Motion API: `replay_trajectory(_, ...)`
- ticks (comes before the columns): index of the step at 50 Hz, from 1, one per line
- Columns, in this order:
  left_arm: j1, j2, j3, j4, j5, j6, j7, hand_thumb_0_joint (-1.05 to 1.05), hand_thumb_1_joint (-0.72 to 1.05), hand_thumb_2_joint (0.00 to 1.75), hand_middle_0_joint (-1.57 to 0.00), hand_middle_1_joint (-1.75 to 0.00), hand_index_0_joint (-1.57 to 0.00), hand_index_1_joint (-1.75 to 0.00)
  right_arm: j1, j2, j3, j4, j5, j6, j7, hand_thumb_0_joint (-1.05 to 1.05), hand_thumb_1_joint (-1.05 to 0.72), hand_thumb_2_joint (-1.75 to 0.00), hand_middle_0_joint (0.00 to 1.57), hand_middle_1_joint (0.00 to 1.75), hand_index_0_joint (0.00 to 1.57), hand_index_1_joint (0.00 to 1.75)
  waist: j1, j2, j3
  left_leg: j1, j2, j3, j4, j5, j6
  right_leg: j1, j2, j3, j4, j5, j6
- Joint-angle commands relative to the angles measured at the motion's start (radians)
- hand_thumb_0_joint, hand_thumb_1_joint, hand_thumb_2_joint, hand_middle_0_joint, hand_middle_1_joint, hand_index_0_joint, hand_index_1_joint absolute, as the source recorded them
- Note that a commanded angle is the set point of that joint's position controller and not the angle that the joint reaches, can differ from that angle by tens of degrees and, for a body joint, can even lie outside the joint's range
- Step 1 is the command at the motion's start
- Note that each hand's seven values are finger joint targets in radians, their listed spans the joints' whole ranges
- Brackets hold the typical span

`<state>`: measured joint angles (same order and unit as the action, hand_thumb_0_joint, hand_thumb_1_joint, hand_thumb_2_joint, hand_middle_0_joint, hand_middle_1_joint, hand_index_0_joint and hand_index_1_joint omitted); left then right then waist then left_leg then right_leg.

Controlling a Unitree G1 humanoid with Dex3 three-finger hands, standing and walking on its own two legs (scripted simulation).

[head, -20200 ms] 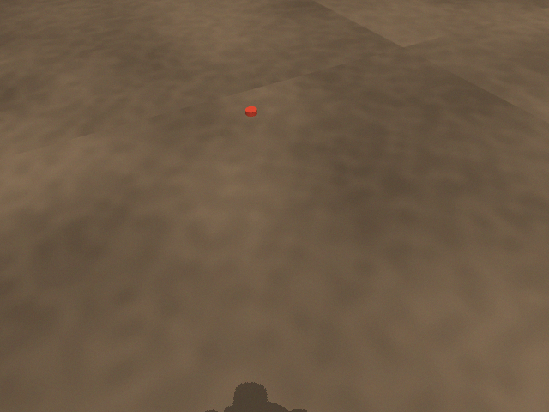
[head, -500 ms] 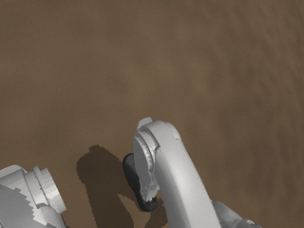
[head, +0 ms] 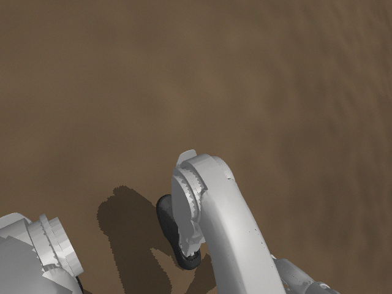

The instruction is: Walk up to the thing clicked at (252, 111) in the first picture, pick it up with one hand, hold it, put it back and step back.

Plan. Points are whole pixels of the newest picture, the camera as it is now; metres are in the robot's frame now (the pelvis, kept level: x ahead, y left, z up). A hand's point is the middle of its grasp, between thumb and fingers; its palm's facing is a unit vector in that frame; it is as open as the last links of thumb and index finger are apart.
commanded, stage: close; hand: left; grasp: from above
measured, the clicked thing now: out of the picture +0.45 +0.37 -0.28
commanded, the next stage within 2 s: settle in 0.80 s
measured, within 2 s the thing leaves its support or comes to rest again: leaves its support in 1.16 s
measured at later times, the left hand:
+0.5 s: hand out of the picture +0.44 +0.36 -0.25, palm faces -0.42 -0.17 -0.89, open 9.8 cm
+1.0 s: hand out of the picture +0.44 +0.36 -0.25, palm faces -0.42 -0.17 -0.89, open 9.7 cm
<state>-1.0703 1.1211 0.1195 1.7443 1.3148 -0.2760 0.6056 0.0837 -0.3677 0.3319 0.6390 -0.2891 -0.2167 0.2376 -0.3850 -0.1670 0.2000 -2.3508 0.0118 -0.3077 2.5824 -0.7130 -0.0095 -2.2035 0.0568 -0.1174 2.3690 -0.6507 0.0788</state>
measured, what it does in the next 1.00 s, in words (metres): stands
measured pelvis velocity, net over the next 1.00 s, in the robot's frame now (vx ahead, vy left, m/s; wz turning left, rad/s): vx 0.00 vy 0.00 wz -0.01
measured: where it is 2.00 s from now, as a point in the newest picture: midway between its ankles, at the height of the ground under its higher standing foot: (134, 276)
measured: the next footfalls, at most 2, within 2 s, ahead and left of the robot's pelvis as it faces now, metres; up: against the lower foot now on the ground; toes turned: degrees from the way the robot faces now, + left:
none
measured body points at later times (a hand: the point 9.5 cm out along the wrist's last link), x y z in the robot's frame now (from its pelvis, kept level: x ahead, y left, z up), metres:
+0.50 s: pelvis +0.00 +0.00 +0.00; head +0.27 +0.15 +0.32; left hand +0.45 +0.37 -0.20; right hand +0.07 -0.25 -0.04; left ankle +0.06 +0.13 -0.26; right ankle +0.13 -0.14 -0.26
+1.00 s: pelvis +0.00 +0.00 +0.00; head +0.27 +0.15 +0.32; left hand +0.46 +0.37 -0.20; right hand +0.06 -0.25 -0.04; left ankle +0.06 +0.13 -0.26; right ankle +0.13 -0.14 -0.26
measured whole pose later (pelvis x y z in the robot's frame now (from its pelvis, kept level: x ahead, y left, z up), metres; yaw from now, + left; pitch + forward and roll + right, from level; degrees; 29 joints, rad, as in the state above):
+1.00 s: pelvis +0.00 +0.00 +0.00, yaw +0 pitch +25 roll -17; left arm -1.09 1.14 0.11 1.75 1.30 -0.26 0.60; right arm 0.07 -0.37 0.35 0.63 -0.29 -0.23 0.24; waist -0.39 -0.17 0.21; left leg -2.35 0.01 -0.31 2.58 -0.72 0.00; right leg -2.20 0.05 -0.12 2.36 -0.65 0.08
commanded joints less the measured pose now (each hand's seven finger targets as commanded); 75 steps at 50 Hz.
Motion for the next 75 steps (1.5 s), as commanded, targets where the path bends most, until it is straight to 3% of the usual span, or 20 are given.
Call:
replay_trajectory(1,-0.222,0.210,-0.004,-0.104,-0.016,0.009,0.038,0.00,0.03,0.58,-0.40,-0.82,-0.46,-0.77,0.161,-0.344,-0.108,0.017,0.006,-0.008,-0.008,0.00,-0.89,-0.90,0.20,0.30,0.20,0.30,-0.064,0.595,-0.601,0.529,0.042,0.119,-0.284,0.217,-0.004,0.282,0.026,-0.173,-0.154,0.244,-0.079)
replay_trajectory(7,-0.227,0.232,0.012,-0.127,-0.027,0.013,0.039,0.00,0.14,0.56,-0.49,-0.79,-0.55,-0.73,0.162,-0.349,-0.107,0.028,0.008,-0.010,-0.006,0.00,-0.89,-0.90,0.20,0.30,0.20,0.30,-0.053,0.601,-0.607,0.533,0.045,0.114,-0.294,0.232,-0.007,0.287,0.024,-0.172,-0.161,0.252,-0.081)
replay_trajectory(10,-0.211,0.213,-0.009,-0.102,-0.032,0.012,0.029,0.00,0.16,0.52,-0.50,-0.78,-0.56,-0.72,0.154,-0.346,-0.102,0.017,0.010,-0.016,-0.003,0.00,-0.89,-0.90,0.20,0.30,0.20,0.30,-0.063,0.592,-0.598,0.537,0.044,0.118,-0.283,0.229,-0.004,0.298,0.023,-0.169,-0.158,0.253,-0.079)
replay_trajectory(14,-0.244,0.249,0.020,-0.159,-0.035,0.003,0.039,0.00,0.22,0.52,-0.55,-0.76,-0.61,-0.70,0.159,-0.352,-0.103,0.027,0.011,-0.014,-0.004,0.00,-0.89,-0.90,0.20,0.30,0.20,0.30,-0.054,0.608,-0.646,0.559,0.045,0.111,-0.278,0.268,-0.006,0.308,0.020,-0.173,-0.149,0.282,-0.079)
replay_trajectory(17,-0.214,0.213,-0.001,-0.108,-0.029,0.001,0.039,0.00,0.28,0.50,-0.59,-0.76,-0.65,-0.69,0.157,-0.346,-0.100,0.027,0.001,-0.012,-0.001,0.00,-0.89,-0.90,0.20,0.30,0.20,0.30,-0.067,0.593,-0.612,0.535,0.044,0.115,-0.280,0.246,-0.005,0.301,0.026,-0.178,-0.156,0.267,-0.078)
replay_trajectory(27,-0.222,0.229,-0.010,-0.094,-0.016,0.007,0.041,0.00,0.48,0.51,-0.74,-0.73,-0.80,-0.67,0.148,-0.351,-0.095,0.010,0.001,-0.008,-0.009,0.00,-0.89,-0.90,0.20,0.30,0.20,0.30,-0.068,0.581,-0.585,0.516,0.040,0.120,-0.295,0.195,-0.003,0.297,0.025,-0.173,-0.168,0.230,-0.082)
replay_trajectory(35,-0.244,0.219,-0.011,-0.117,-0.027,0.009,0.042,0.00,0.60,0.52,-0.84,-0.72,-0.90,-0.66,0.149,-0.352,-0.093,0.018,0.005,-0.015,-0.002,0.00,-0.89,-0.90,0.20,0.30,0.20,0.30,-0.073,0.600,-0.592,0.548,0.046,0.101,-0.289,0.243,-0.009,0.276,0.016,-0.177,-0.147,0.262,-0.077)
replay_trajectory(37,-0.231,0.247,0.000,-0.100,-0.021,0.013,0.046,0.00,0.63,0.53,-0.88,-0.70,-0.93,-0.65,0.148,-0.355,-0.092,0.014,0.003,-0.012,-0.006,0.00,-0.89,-0.90,0.20,0.30,0.20,0.30,-0.067,0.597,-0.593,0.528,0.046,0.108,-0.298,0.223,-0.007,0.295,0.023,-0.172,-0.164,0.250,-0.081)
replay_trajectory(45,-0.207,0.223,-0.015,-0.062,-0.025,0.022,0.028,0.00,0.72,0.55,-0.95,-0.70,-1.00,-0.65,0.147,-0.341,-0.079,0.008,0.005,-0.013,-0.005,0.00,-0.89,-0.90,0.20,0.30,0.20,0.30,-0.075,0.573,-0.572,0.518,0.046,0.110,-0.285,0.216,-0.003,0.291,0.020,-0.170,-0.165,0.245,-0.077)
replay_trajectory(46,-0.232,0.226,-0.015,-0.099,-0.031,0.018,0.026,0.00,0.64,0.51,-0.91,-0.71,-0.97,-0.64,0.159,-0.356,-0.090,0.011,0.003,-0.013,-0.006,0.00,-0.91,-0.90,0.20,0.30,0.20,0.30,-0.078,0.585,-0.577,0.530,0.046,0.107,-0.293,0.211,-0.005,0.281,0.018,-0.171,-0.164,0.237,-0.077)
replay_trajectory(51,-0.222,0.259,0.007,-0.093,-0.039,0.031,0.005,0.00,0.53,0.52,-0.87,-0.67,-0.92,-0.62,0.158,-0.349,-0.090,0.013,0.013,-0.009,-0.009,0.00,-0.91,-0.90,0.20,0.30,0.20,0.30,-0.064,0.606,-0.597,0.545,0.047,0.107,-0.305,0.211,-0.008,0.284,0.017,-0.167,-0.167,0.230,-0.082)
replay_trajectory(54,-0.272,0.297,0.042,-0.209,-0.041,0.028,-0.004,0.00,0.56,0.53,-0.88,-0.67,-0.94,-0.62,0.174,-0.355,-0.106,0.006,0.016,-0.001,-0.012,0.00,-0.90,-0.90,0.20,0.30,0.20,0.30,-0.047,0.648,-0.673,0.576,0.046,0.111,-0.303,0.252,-0.009,0.300,0.015,-0.163,-0.163,0.262,-0.084)
replay_trajectory(57,-0.270,0.258,0.022,-0.223,-0.046,0.028,-0.023,0.00,0.57,0.53,-0.89,-0.66,-0.94,-0.61,0.160,-0.343,-0.110,0.005,0.020,0.000,-0.009,0.00,-0.90,-0.90,0.20,0.30,0.20,0.30,-0.045,0.663,-0.677,0.589,0.045,0.115,-0.291,0.281,-0.015,0.286,0.013,-0.166,-0.152,0.280,-0.087)
replay_trajectory(58,-0.216,0.273,0.040,-0.162,-0.039,0.037,-0.023,0.00,0.57,0.54,-0.89,-0.68,-0.95,-0.63,0.164,-0.345,-0.113,0.008,0.019,0.004,-0.011,0.00,-0.90,-0.90,0.20,0.30,0.20,0.30,-0.046,0.642,-0.655,0.564,0.043,0.124,-0.291,0.255,-0.009,0.299,0.018,-0.163,-0.163,0.263,-0.086)
replay_trajectory(60,-0.257,0.293,0.064,-0.271,-0.031,0.038,-0.034,0.00,0.62,0.52,-0.91,-0.67,-0.97,-0.61,0.192,-0.345,-0.128,0.002,0.024,0.011,-0.008,0.00,-0.90,-0.90,0.20,0.30,0.20,0.30,-0.029,0.670,-0.699,0.574,0.036,0.133,-0.285,0.299,-0.010,0.307,0.013,-0.157,-0.165,0.291,-0.090)
replay_trajectory(61,-0.249,0.259,0.049,-0.305,-0.046,0.041,-0.042,0.00,0.62,0.57,-0.94,-0.66,-0.99,-0.61,0.175,-0.325,-0.131,-0.006,0.029,0.013,-0.009,0.00,-0.90,-0.90,0.20,0.30,0.20,0.30,-0.002,0.696,-0.748,0.608,0.035,0.139,-0.301,0.317,-0.014,0.322,0.015,-0.152,-0.164,0.304,-0.093)
replay_trajectory(65,-0.191,0.220,0.042,-0.306,-0.056,0.065,-0.090,0.00,0.67,0.57,-0.96,-0.68,-1.01,-0.63,0.192,-0.326,-0.162,0.005,0.042,0.024,-0.001,0.00,-0.90,-0.90,0.20,0.30,0.20,0.30,0.005,0.687,-0.715,0.590,0.030,0.147,-0.307,0.312,-0.014,0.271,0.012,-0.151,-0.167,0.283,-0.098)
replay_trajectory(66,-0.184,0.232,0.065,-0.337,-0.060,0.069,-0.097,0.00,0.68,0.59,-0.97,-0.68,-1.02,-0.64,0.200,-0.334,-0.174,-0.002,0.045,0.032,-0.004,0.00,-0.90,-0.90,0.20,0.30,0.20,0.30,0.017,0.693,-0.758,0.598,0.029,0.147,-0.317,0.318,-0.014,0.286,0.012,-0.149,-0.177,0.282,-0.102)
replay_trajectory(68,-0.213,0.175,0.037,-0.416,-0.084,0.077,-0.120,0.00,0.72,0.60,-1.00,-0.69,-1.05,-0.64,0.198,-0.307,-0.183,-0.009,0.057,0.045,-0.001,0.00,-0.90,-0.90,0.20,0.30,0.20,0.30,0.036,0.714,-0.816,0.624,0.027,0.151,-0.335,0.323,-0.012,0.293,0.008,-0.139,-0.180,0.291,-0.102)
replay_trajectory(75,-0.211,0.071,0.005,-0.441,-0.106,0.093,-0.223,0.00,0.79,0.64,-1.08,-0.67,-1.12,-0.64,0.229,-0.296,-0.234,-0.018,0.106,0.083,-0.007,0.00,-0.90,-0.90,0.20,0.30,0.20,0.30,0.031,0.587,-0.759,0.530,0.015,0.158,-0.360,0.212,0.007,0.229,-0.005,-0.116,-0.214,0.214,-0.105)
